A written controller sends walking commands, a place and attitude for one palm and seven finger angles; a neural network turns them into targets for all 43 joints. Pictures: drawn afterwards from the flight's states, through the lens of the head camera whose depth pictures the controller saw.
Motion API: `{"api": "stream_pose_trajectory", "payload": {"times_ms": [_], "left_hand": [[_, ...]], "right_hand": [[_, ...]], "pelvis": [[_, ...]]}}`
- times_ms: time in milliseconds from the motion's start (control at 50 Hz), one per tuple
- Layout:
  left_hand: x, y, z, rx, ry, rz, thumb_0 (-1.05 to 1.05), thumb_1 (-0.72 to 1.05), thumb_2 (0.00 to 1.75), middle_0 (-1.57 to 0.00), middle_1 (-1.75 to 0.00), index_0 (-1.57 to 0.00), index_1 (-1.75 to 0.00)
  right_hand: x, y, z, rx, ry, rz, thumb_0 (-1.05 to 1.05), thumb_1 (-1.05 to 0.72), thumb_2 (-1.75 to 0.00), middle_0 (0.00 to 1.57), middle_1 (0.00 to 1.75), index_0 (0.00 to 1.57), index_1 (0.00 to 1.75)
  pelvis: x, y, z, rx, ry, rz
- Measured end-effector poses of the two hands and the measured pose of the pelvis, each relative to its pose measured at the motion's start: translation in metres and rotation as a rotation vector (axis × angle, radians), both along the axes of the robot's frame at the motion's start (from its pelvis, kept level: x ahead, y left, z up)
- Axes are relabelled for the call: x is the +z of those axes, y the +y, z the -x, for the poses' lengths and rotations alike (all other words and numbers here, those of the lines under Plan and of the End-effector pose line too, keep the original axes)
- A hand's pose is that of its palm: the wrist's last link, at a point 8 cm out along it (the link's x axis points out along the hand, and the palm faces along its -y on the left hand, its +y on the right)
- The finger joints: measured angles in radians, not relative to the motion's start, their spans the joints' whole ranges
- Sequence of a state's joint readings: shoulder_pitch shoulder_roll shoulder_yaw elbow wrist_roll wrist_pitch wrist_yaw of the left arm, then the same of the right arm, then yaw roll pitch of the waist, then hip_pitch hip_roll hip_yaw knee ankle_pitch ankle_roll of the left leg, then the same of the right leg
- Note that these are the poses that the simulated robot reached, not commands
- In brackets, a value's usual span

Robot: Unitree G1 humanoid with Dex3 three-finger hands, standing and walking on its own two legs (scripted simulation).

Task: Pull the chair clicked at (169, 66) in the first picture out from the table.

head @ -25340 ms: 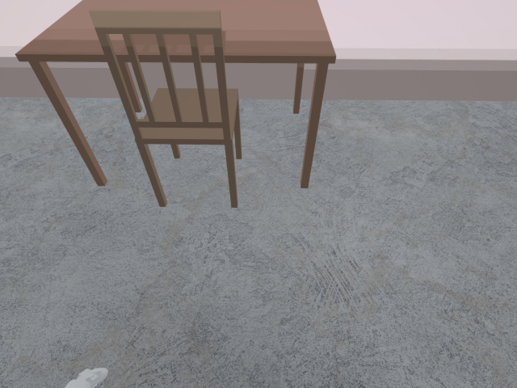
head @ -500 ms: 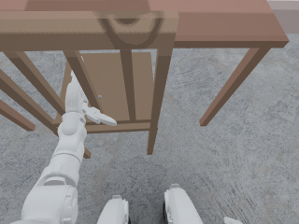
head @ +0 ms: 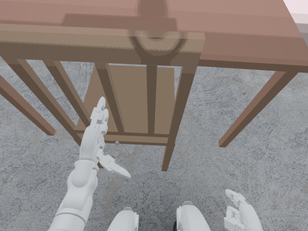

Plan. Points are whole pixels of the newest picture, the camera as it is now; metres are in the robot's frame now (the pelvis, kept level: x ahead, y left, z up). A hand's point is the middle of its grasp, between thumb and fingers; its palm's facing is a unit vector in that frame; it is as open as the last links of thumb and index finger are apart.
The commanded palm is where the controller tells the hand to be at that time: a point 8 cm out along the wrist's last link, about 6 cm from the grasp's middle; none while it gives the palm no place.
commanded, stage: draw the fingers out of the gap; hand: left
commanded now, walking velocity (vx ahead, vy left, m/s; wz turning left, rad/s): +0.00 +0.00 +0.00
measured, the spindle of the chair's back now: (114, 104) +0.45 +0.13 +0.02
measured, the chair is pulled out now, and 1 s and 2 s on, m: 0.04 0.04 0.04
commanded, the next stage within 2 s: aim the fingers beside a spindle in 0.06 s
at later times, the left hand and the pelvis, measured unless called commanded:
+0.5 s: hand (115, 150) +0.31 +0.11 +0.01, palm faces -0.10 -0.99 -0.05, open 17.4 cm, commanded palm +0.29 +0.17 +0.01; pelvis -0.02 -0.01 -0.02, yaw +1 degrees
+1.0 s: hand (107, 144) +0.33 +0.13 +0.01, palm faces -0.07 -1.00 -0.03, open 17.0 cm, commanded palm +0.31 +0.18 +0.01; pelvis -0.01 +0.00 -0.01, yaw +0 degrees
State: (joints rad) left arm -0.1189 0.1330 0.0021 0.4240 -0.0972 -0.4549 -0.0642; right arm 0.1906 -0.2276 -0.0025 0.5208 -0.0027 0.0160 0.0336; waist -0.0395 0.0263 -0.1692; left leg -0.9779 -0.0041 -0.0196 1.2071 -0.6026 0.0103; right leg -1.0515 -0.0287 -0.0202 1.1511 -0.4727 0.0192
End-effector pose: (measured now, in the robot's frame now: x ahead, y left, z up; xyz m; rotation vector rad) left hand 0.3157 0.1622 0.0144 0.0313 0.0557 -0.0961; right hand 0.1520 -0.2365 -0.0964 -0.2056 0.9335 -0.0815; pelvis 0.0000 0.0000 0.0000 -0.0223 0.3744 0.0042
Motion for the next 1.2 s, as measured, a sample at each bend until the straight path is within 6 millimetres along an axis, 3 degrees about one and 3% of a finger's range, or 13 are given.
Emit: {"api": "stream_pose_trajectory", "payload": {"times_ms": [200,280,460,760,1060,1200], "left_hand": [[0.002,0.003,0.038,0.007,-0.015,-0.002,-0.01,-0.55,0.20,0.00,0.00,0.00,0.00],[0.002,0.002,0.044,0.009,-0.037,0.006,-0.01,-0.55,0.20,0.00,0.00,0.00,-0.01],[0.000,0.002,0.024,-0.004,-0.062,-0.016,-0.01,-0.54,0.22,-0.01,-0.02,-0.01,-0.02],[-0.002,0.013,0.008,0.017,-0.031,-0.003,-0.01,-0.51,0.28,-0.05,-0.06,-0.04,-0.07],[-0.003,0.026,0.004,0.022,-0.035,0.005,-0.01,-0.50,0.30,-0.06,-0.08,-0.06,-0.08],[-0.005,0.016,0.001,-0.017,-0.028,0.012,-0.01,-0.50,0.30,-0.06,-0.08,-0.05,-0.08]], "right_hand": [[0.000,0.000,-0.004,0.022,-0.042,-0.001,0.01,-0.91,-0.90,0.20,0.30,0.21,0.30],[-0.002,-0.003,-0.004,0.032,-0.061,0.013,0.01,-0.91,-0.90,0.20,0.30,0.21,0.30],[-0.013,-0.011,0.006,0.025,-0.062,0.033,0.01,-0.91,-0.90,0.20,0.30,0.21,0.30],[-0.012,-0.017,0.031,-0.018,0.002,0.049,0.01,-0.91,-0.90,0.20,0.30,0.21,0.30],[-0.009,-0.006,0.016,-0.007,-0.011,0.050,0.01,-0.91,-0.90,0.20,0.30,0.21,0.30],[-0.011,0.003,0.009,0.008,-0.015,0.040,0.01,-0.91,-0.90,0.20,0.30,0.21,0.30]], "pelvis": [[-0.004,-0.006,0.003,0.009,-0.015,0.001],[-0.008,-0.007,0.007,0.015,-0.015,0.002],[-0.018,-0.010,0.018,0.015,-0.005,0.002],[-0.012,-0.007,0.013,0.005,0.007,0.001],[-0.011,0.002,0.006,0.006,0.018,0.010],[-0.012,0.006,0.005,0.011,0.020,0.015]]}}
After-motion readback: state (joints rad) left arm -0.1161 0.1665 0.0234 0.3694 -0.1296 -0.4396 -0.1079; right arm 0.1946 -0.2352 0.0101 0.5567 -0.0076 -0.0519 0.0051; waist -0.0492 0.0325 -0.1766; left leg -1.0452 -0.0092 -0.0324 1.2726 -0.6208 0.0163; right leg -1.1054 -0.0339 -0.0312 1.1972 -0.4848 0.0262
